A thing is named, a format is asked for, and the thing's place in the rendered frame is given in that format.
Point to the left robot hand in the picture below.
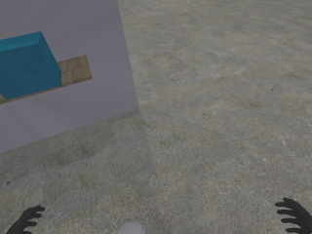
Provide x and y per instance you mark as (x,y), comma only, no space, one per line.
(19,225)

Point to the left robot thigh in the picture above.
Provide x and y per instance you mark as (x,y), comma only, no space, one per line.
(132,227)

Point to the carton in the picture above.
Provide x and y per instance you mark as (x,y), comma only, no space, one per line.
(27,66)

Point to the table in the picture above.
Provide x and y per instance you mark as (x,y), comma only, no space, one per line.
(73,71)

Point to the right robot hand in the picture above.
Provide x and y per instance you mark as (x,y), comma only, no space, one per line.
(303,218)

